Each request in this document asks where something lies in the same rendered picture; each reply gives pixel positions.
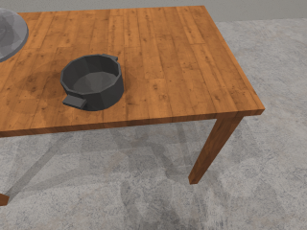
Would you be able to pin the pot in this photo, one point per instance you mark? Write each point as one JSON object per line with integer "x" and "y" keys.
{"x": 92, "y": 82}

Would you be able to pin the lid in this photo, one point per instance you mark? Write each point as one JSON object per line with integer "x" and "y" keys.
{"x": 14, "y": 33}

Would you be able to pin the table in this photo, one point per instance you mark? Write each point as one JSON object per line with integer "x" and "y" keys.
{"x": 175, "y": 64}

